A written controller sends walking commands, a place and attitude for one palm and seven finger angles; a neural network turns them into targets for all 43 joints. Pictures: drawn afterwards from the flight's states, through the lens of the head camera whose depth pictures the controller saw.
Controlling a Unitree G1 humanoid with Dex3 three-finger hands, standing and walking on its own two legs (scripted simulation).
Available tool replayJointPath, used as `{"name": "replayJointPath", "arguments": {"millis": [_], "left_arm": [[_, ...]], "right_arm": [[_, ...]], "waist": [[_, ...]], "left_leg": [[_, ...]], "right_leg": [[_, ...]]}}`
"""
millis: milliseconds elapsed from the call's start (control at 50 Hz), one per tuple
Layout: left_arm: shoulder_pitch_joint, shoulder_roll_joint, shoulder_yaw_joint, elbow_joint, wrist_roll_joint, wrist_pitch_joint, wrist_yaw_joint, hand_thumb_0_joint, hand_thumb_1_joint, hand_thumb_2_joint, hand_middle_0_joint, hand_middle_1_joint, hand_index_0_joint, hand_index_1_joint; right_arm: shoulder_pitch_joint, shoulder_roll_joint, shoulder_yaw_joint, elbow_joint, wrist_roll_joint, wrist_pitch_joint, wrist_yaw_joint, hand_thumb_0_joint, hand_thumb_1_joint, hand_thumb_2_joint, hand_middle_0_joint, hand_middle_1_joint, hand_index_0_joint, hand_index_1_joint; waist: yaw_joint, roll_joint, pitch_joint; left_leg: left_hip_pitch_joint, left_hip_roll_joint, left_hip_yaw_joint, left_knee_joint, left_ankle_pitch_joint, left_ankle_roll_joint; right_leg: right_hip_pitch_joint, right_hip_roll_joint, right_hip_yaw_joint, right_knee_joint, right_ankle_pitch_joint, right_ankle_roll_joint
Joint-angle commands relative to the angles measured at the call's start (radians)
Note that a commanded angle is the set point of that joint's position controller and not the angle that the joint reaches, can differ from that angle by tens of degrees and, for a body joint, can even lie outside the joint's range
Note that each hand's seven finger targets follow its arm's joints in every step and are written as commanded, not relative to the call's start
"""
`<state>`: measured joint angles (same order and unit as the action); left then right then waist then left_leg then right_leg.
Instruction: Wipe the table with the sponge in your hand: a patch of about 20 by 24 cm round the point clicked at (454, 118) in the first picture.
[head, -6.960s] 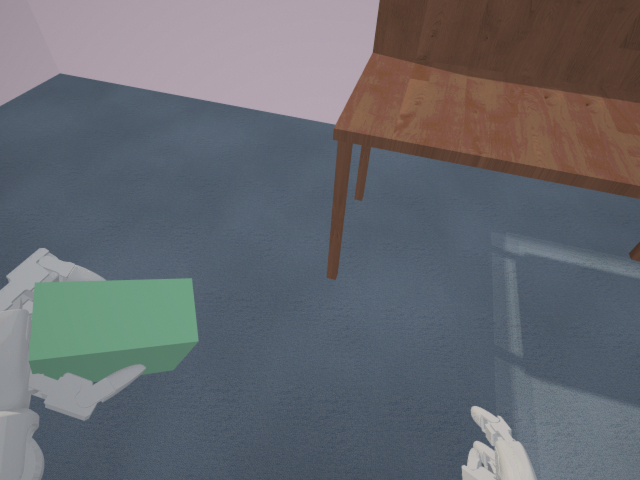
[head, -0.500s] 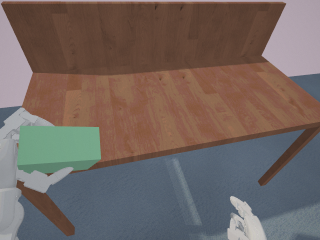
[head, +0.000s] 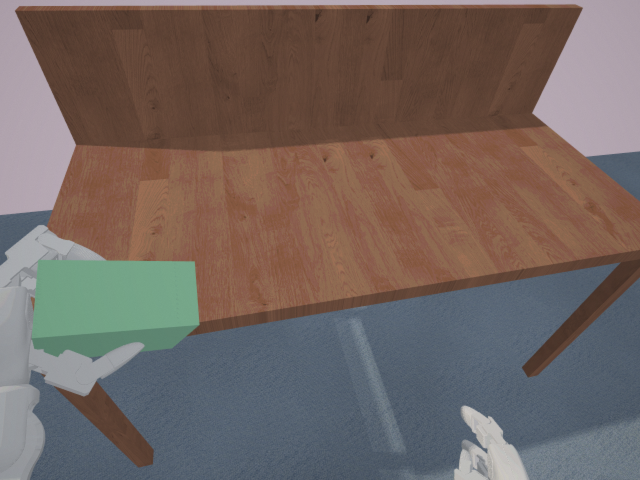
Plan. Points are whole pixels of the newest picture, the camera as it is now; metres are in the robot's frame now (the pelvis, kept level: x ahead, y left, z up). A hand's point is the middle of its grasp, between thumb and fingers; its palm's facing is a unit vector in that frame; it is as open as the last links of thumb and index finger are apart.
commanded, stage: shuffle to correct the standing spot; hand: left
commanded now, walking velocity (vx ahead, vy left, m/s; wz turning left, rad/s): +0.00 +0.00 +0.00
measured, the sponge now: (140, 310) +0.23 +0.21 +0.14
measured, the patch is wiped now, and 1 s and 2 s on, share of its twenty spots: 0.00 0.00 0.00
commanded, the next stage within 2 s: come to a stop and stand still in 0.86 s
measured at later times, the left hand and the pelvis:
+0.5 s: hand (158, 270) +0.28 +0.21 +0.15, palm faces +0.34 -0.85 -0.39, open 10.5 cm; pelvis +0.04 -0.02 -0.01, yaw -6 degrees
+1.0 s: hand (227, 195) +0.40 +0.17 +0.16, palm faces +0.17 -0.84 -0.52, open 10.5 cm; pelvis +0.13 -0.03 -0.01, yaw -11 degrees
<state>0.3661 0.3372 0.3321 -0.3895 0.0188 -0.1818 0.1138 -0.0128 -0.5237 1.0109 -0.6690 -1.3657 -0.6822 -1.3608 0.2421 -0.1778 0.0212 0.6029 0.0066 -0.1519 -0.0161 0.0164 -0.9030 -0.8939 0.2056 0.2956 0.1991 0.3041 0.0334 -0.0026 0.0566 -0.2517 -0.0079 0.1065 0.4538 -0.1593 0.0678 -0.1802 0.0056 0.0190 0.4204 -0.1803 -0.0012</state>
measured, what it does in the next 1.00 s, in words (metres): walks ahead: left foot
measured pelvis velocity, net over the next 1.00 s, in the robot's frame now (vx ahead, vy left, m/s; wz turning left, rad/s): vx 0.13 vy -0.03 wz -0.19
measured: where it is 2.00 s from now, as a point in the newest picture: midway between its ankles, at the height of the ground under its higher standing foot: outside the picture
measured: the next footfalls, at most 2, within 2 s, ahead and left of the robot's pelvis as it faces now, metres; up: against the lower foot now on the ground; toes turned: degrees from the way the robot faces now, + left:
left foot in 0.88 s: +0.23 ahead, +0.10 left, +0.00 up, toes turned -10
right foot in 1.02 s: +0.17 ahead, -0.12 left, +0.00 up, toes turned -12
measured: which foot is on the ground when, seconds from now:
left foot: down 0.00-0.62, up 0.64-0.86, down 0.88-1.00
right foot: down 0.00-0.92, up 0.94-1.00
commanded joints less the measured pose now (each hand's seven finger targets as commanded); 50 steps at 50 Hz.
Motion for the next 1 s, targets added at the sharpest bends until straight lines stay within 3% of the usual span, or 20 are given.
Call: {"name": "replayJointPath", "arguments": {"millis": [0, 140, 280, 320, 360, 380, 400, 460, 540, 560, 600, 620, 640, 680, 720, 780, 840, 880, 920, 980], "left_arm": [[-0.128, 0.161, 0.097, -0.234, -0.016, -0.075, 0.018, 0.000, 0.100, 1.300, -1.200, -1.600, -1.200, -1.600], [-0.121, 0.176, 0.104, -0.221, -0.027, -0.063, 0.013, 0.000, 0.100, 1.300, -1.200, -1.600, -1.200, -1.600], [-0.159, 0.187, 0.108, -0.257, -0.047, -0.066, 0.007, 0.000, 0.100, 1.300, -1.200, -1.600, -1.200, -1.600], [-0.171, 0.188, 0.114, -0.245, -0.050, -0.066, 0.006, 0.000, 0.100, 1.300, -1.200, -1.600, -1.200, -1.600], [-0.211, 0.179, 0.108, -0.290, -0.050, -0.079, 0.012, 0.000, 0.100, 1.300, -1.200, -1.600, -1.200, -1.600], [-0.208, 0.228, 0.149, -0.284, -0.041, -0.087, 0.015, 0.000, 0.100, 1.300, -1.200, -1.600, -1.200, -1.600], [-0.137, 0.209, 0.148, -0.228, -0.038, -0.083, 0.008, 0.000, 0.100, 1.300, -1.200, -1.600, -1.200, -1.600], [-0.079, 0.192, 0.138, -0.293, -0.033, -0.082, 0.002, 0.000, 0.100, 1.300, -1.200, -1.600, -1.200, -1.600], [-0.019, 0.229, 0.175, -0.274, -0.034, -0.082, 0.012, 0.000, 0.100, 1.300, -1.200, -1.600, -1.200, -1.600], [-0.012, 0.238, 0.186, -0.241, -0.034, -0.081, 0.014, 0.000, 0.100, 1.300, -1.200, -1.600, -1.200, -1.600], [-0.044, 0.276, 0.217, -0.234, -0.047, -0.082, 0.019, 0.000, 0.100, 1.300, -1.200, -1.600, -1.200, -1.600], [-0.066, 0.238, 0.189, -0.240, -0.052, -0.084, 0.015, 0.000, 0.100, 1.300, -1.200, -1.600, -1.200, -1.600], [-0.063, 0.235, 0.175, -0.250, -0.057, -0.091, 0.013, 0.000, 0.100, 1.300, -1.200, -1.600, -1.200, -1.600], [-0.016, 0.234, 0.180, -0.252, -0.053, -0.107, 0.016, 0.000, 0.100, 1.300, -1.200, -1.600, -1.200, -1.600], [0.003, 0.269, 0.205, -0.272, -0.047, -0.117, 0.026, 0.000, 0.100, 1.300, -1.200, -1.600, -1.200, -1.600], [0.058, 0.234, 0.184, -0.288, -0.046, -0.125, 0.025, 0.000, 0.100, 1.300, -1.200, -1.600, -1.200, -1.600], [0.064, 0.221, 0.169, -0.338, -0.049, -0.130, 0.008, 0.000, 0.100, 1.300, -1.200, -1.600, -1.200, -1.600], [0.003, 0.247, 0.182, -0.354, -0.042, -0.129, -0.008, 0.000, 0.100, 1.300, -1.200, -1.600, -1.200, -1.600], [0.015, 0.300, 0.233, -0.328, -0.041, -0.104, -0.010, 0.000, 0.100, 1.300, -1.200, -1.600, -1.200, -1.600], [0.058, 0.257, 0.209, -0.317, -0.036, -0.097, -0.021, 0.000, 0.100, 1.300, -1.200, -1.600, -1.200, -1.600]], "right_arm": [[-0.115, -0.137, -0.051, -0.166, 0.001, -0.054, -0.019, 0.000, -0.900, -0.900, 0.200, 0.300, 0.200, 0.300], [-0.117, -0.141, -0.063, -0.167, -0.008, -0.028, -0.027, 0.000, -0.900, -0.900, 0.200, 0.300, 0.200, 0.300], [-0.100, -0.144, -0.064, -0.149, 0.005, -0.011, -0.023, 0.000, -0.900, -0.900, 0.200, 0.300, 0.200, 0.300], [-0.090, -0.157, -0.067, -0.140, 0.004, -0.011, -0.027, 0.000, -0.900, -0.900, 0.200, 0.300, 0.200, 0.300], [-0.104, -0.171, -0.062, -0.151, 0.009, -0.018, -0.035, 0.000, -0.900, -0.900, 0.200, 0.300, 0.200, 0.300], [-0.094, -0.149, -0.063, -0.153, 0.005, -0.033, -0.031, 0.000, -0.900, -0.900, 0.200, 0.300, 0.200, 0.300], [-0.084, -0.163, -0.073, -0.142, 0.004, -0.035, -0.024, 0.000, -0.900, -0.900, 0.200, 0.300, 0.200, 0.300], [-0.096, -0.151, -0.066, -0.155, -0.002, -0.045, -0.017, 0.000, -0.900, -0.900, 0.200, 0.300, 0.200, 0.300], [-0.112, -0.154, -0.055, -0.175, -0.005, -0.032, -0.018, 0.000, -0.900, -0.900, 0.200, 0.300, 0.200, 0.300], [-0.112, -0.150, -0.060, -0.170, -0.005, -0.025, -0.020, 0.000, -0.900, -0.900, 0.200, 0.300, 0.200, 0.300], [-0.096, -0.141, -0.072, -0.176, 0.008, -0.026, -0.018, 0.000, -0.900, -0.900, 0.200, 0.300, 0.200, 0.300], [-0.076, -0.161, -0.091, -0.171, 0.016, -0.028, -0.007, 0.000, -0.900, -0.900, 0.200, 0.300, 0.200, 0.300], [-0.073, -0.155, -0.085, -0.152, 0.015, -0.026, 0.001, 0.000, -0.900, -0.900, 0.200, 0.300, 0.200, 0.300], [-0.065, -0.136, -0.062, -0.126, 0.009, -0.009, 0.004, 0.000, -0.900, -0.900, 0.200, 0.300, 0.200, 0.300], [-0.096, -0.132, -0.063, -0.133, 0.014, -0.005, -0.004, 0.000, -0.900, -0.900, 0.200, 0.300, 0.200, 0.300], [-0.083, -0.103, -0.058, -0.146, -0.001, -0.019, -0.006, 0.000, -0.900, -0.900, 0.200, 0.300, 0.200, 0.300], [-0.091, -0.132, -0.081, -0.162, 0.003, -0.035, -0.021, 0.000, -0.900, -0.900, 0.200, 0.300, 0.200, 0.300], [-0.093, -0.174, -0.096, -0.177, 0.019, -0.023, -0.016, 0.000, -0.900, -0.900, 0.200, 0.300, 0.200, 0.300], [-0.135, -0.140, -0.076, -0.168, 0.012, -0.026, -0.015, 0.000, -0.900, -0.900, 0.200, 0.300, 0.200, 0.300], [-0.101, -0.132, -0.058, -0.171, 0.025, -0.022, -0.007, 0.000, -0.900, -0.900, 0.200, 0.300, 0.200, 0.300]], "waist": [[-0.009, 0.087, -0.097], [-0.014, 0.056, -0.114], [-0.035, -0.086, -0.097], [-0.051, 0.022, -0.060], [-0.064, 0.359, -0.028], [-0.063, 0.253, -0.012], [-0.050, 0.142, -0.022], [-0.032, 0.158, -0.063], [-0.007, 0.120, -0.163], [0.001, 0.029, -0.168], [-0.005, -0.258, -0.159], [-0.018, -0.237, -0.160], [-0.031, -0.133, -0.128], [-0.035, -0.003, -0.122], [-0.026, -0.019, -0.136], [-0.016, -0.097, -0.198], [-0.028, 0.057, -0.249], [-0.026, 0.197, -0.226], [-0.012, 0.353, -0.173], [-0.002, 0.129, -0.167]], "left_leg": [[-0.014, 0.130, -0.170, -0.220, -0.440, -0.049], [-0.039, 0.120, -0.134, -0.135, -0.504, -0.031], [0.006, 0.037, -0.077, 0.269, -0.288, -0.027], [0.150, 0.077, -0.169, 0.096, -0.405, -0.007], [0.126, 0.319, -0.529, -0.289, -0.680, 0.065], [0.075, 0.350, -0.560, -0.314, -0.647, 0.093], [0.040, 0.344, -0.484, -0.293, -0.597, 0.108], [0.026, 0.312, -0.310, -0.252, -0.413, 0.107], [-0.179, 0.217, -0.110, -0.055, -0.418, 0.032], [-0.272, 0.165, -0.071, 0.103, -0.417, 0.010], [-0.462, 0.016, -0.019, 0.609, -0.348, -0.039], [-0.485, 0.012, -0.101, 0.756, -0.309, -0.056], [-0.514, 0.055, -0.152, 0.824, -0.275, -0.059], [-0.478, 0.096, -0.154, 0.770, -0.195, -0.064], [-0.364, 0.107, -0.134, 0.559, -0.187, -0.058], [-0.057, 0.029, 0.002, 0.169, -0.086, -0.037], [0.217, 0.071, -0.061, -0.026, 0.202, -0.001], [0.299, 0.235, -0.286, -0.049, 0.450, 0.091], [0.200, 0.275, -0.320, -0.084, 0.410, 0.152], [-0.084, 0.208, -0.196, 0.045, 0.262, 0.056]], "right_leg": [[-0.012, -0.006, 0.032, -0.057, -0.158, -0.036], [-0.042, 0.002, 0.047, -0.020, -0.268, -0.077], [-0.267, -0.140, 0.370, -0.065, -0.467, -0.203], [-0.458, -0.065, 0.280, 0.071, -0.508, -0.158], [-0.509, 0.097, -0.027, 0.568, -0.355, -0.042], [-0.513, 0.050, 0.023, 0.710, -0.268, -0.038], [-0.497, 0.019, 0.030, 0.747, -0.219, -0.039], [-0.388, -0.043, -0.019, 0.531, -0.190, -0.040], [0.123, 0.009, -0.124, 0.089, -0.140, -0.040], [0.228, -0.027, -0.035, 0.021, -0.163, -0.064], [0.213, -0.331, 0.552, -0.179, -0.277, -0.240], [0.172, -0.392, 0.657, -0.226, -0.325, -0.289], [0.125, -0.418, 0.624, -0.212, -0.336, -0.325], [0.083, -0.358, 0.379, -0.154, -0.067, -0.284], [0.050, -0.318, 0.241, -0.106, 0.191, -0.231], [-0.003, -0.239, 0.095, -0.034, 0.227, -0.163], [-0.043, -0.135, 0.018, 0.253, 0.318, -0.072], [-0.277, -0.047, -0.025, 0.478, -0.081, -0.019], [-0.295, -0.044, -0.077, 0.487, -0.313, -0.011], [0.046, -0.065, -0.089, 0.081, -0.042, -0.023]]}}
